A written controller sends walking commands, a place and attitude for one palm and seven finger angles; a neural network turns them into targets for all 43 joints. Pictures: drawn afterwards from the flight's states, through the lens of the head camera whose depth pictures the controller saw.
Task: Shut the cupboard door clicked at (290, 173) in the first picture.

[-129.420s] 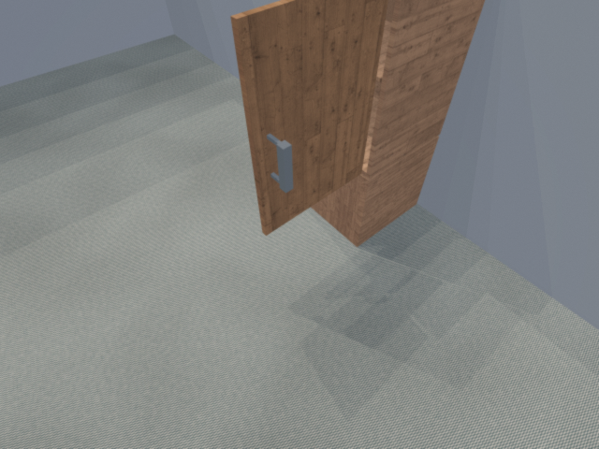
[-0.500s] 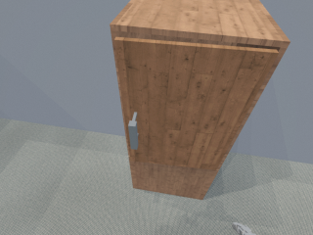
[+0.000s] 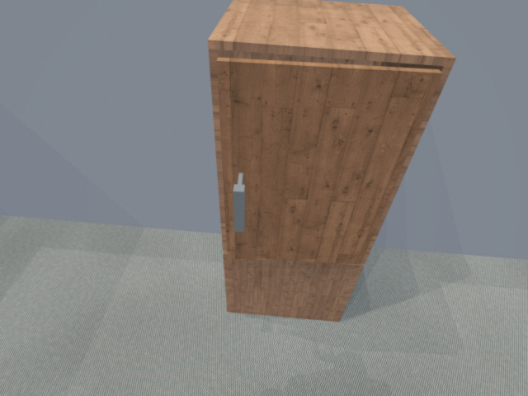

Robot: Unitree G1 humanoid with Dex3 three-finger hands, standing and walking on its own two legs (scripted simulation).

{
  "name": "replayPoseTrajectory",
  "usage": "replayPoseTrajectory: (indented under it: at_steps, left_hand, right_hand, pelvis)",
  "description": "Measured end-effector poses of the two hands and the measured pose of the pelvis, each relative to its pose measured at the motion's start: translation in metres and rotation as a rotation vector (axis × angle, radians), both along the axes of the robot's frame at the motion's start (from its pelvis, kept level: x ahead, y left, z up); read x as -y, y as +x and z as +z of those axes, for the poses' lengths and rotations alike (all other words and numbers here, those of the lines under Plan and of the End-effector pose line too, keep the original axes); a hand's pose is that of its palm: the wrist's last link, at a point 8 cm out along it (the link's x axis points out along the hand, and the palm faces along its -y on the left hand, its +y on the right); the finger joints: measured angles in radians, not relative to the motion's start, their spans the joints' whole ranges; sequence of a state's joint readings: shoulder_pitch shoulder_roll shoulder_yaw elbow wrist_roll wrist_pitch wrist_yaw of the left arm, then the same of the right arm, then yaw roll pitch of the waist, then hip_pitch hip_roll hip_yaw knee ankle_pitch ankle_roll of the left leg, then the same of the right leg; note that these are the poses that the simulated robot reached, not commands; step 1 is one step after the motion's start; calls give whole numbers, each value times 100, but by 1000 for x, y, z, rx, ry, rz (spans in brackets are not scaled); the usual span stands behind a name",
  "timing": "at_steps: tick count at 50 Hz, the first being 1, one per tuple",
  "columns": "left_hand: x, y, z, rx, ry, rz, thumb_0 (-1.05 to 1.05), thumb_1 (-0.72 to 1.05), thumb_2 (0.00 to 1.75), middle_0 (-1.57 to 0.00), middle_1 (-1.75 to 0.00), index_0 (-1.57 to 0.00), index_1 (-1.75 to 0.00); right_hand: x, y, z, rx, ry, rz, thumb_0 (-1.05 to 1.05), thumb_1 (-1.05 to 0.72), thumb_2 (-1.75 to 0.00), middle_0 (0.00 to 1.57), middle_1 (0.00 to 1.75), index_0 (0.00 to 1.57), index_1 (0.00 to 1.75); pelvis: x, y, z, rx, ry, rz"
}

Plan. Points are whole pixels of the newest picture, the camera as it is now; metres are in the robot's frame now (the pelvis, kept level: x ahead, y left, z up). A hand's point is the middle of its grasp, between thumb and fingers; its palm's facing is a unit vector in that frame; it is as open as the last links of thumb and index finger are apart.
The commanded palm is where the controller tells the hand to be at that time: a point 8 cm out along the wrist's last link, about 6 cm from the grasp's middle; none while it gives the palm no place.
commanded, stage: come to a stop and stand still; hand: left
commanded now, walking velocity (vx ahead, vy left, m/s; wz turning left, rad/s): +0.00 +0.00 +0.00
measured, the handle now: (240, 202) +0.56 +0.07 -0.06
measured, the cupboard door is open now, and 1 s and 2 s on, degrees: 3 3 3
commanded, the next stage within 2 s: look again from close up in 1.78 s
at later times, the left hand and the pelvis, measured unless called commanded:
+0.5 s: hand out of the picture -0.11 +0.27 -0.16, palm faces +0.09 -0.97 -0.22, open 7.3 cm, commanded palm none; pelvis -0.12 +0.08 +0.01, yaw +0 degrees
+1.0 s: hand out of the picture -0.20 +0.21 -0.14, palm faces +0.11 -0.98 -0.16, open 7.3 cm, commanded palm none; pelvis -0.13 +0.07 +0.02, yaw +1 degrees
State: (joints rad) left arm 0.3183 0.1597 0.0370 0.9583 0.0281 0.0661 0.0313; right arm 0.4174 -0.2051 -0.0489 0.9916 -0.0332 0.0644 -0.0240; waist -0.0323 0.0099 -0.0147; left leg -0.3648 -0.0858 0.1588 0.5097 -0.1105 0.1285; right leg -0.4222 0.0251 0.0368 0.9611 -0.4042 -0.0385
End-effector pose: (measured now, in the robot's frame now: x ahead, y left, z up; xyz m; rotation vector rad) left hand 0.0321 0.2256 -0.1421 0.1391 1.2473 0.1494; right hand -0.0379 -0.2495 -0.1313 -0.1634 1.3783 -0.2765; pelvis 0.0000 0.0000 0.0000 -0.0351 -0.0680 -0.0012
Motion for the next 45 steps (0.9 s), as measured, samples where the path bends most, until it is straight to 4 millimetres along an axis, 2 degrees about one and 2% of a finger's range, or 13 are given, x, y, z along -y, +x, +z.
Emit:
replayPoseTrajectory:
  at_steps: [2, 4, 7, 9, 12, 15, 19, 22, 27, 32, 35, 39, 45]
  left_hand:
    - [-3, -16, 7, 0, -7, 21, 0, 91, 90, -20, -30, -20, -30]
    - [-10, -46, 13, -9, -6, 62, 0, 91, 90, -21, -30, -21, -30]
    - [-23, -103, 6, -126, 24, 77, -1, 91, 90, -21, -30, -21, -30]
    - [-33, -126, 2, -199, 24, 63, 0, 91, 90, -21, -30, -21, -30]
    - [-52, -134, -4, -187, 20, 46, 0, 91, 90, -21, -30, -21, -30]
    - [-70, -131, -13, -129, 13, 53, 0, 91, 90, -20, -30, -20, -30]
    - [-84, -130, -3, -72, 22, 57, 0, 91, 90, -20, -30, -20, -30]
    - [-89, -136, 9, -40, 29, 68, 0, 91, 90, -20, -30, -20, -30]
    - [-86, -170, 23, -80, 26, 53, 0, 91, 90, -20, -30, -20, -30]
    - [-75, -228, 30, -185, 37, 63, 0, 91, 90, -20, -30, -20, -30]
    - [-67, -254, 33, -224, 31, 91, 0, 91, 90, -20, -30, -20, -30]
    - [-54, -267, 34, -231, 11, 98, 0, 91, 90, -20, -30, -20, -30]
    - [-38, -259, 34, -219, -20, 112, 0, 91, 90, -20, -30, -20, -30]
  right_hand:
    - [-8, -9, 3, -23, 11, 2, 0, -92, -90, 20, 30, 19, 30]
    - [-16, -7, 3, -23, 21, 18, 1, -92, -90, 20, 30, 19, 30]
    - [-26, 3, 2, 39, 17, 22, 1, -91, -90, 20, 30, 19, 30]
    - [-36, 4, 9, 102, 23, 21, 1, -91, -90, 20, 30, 19, 30]
    - [-53, -4, 17, 159, 26, 26, 0, -91, -90, 20, 30, 19, 30]
    - [-72, -21, 7, 148, 15, 54, 0, -91, -90, 20, 30, 19, 30]
    - [-101, -46, 2, 98, 56, 76, 0, -91, -90, 20, 30, 19, 30]
    - [-111, -59, 1, 65, 75, 96, 1, -93, -90, 20, 30, 20, 30]
    - [-106, -69, 5, 104, 81, 79, 2, -94, -90, 21, 30, 20, 30]
    - [-91, -85, 6, 120, 82, 54, 1, -93, -90, 21, 30, 20, 30]
    - [-83, -99, 11, 96, 86, 59, 1, -92, -90, 20, 30, 20, 30]
    - [-73, -116, 12, 52, 83, 54, 1, -92, -90, 20, 30, 20, 30]
    - [-75, -121, 7, -17, 90, 64, 1, -91, -90, 20, 30, 19, 30]
  pelvis:
    - [-7, -8, 6, -6, 4, -4]
    - [-14, -17, 11, -12, 9, -6]
    - [-24, -40, 5, -9, 15, -11]
    - [-30, -50, 7, -2, 5, 8]
    - [-39, -61, 7, 0, 21, 8]
    - [-56, -78, -2, 2, 30, 9]
    - [-70, -100, 2, -7, 46, 6]
    - [-76, -112, 8, -27, 42, 19]
    - [-78, -127, 17, -49, 52, -1]
    - [-70, -149, 20, -51, 72, -13]
    - [-66, -154, 24, -44, 66, 1]
    - [-62, -155, 25, -46, 57, 5]
    - [-64, -145, 25, -56, 47, 18]
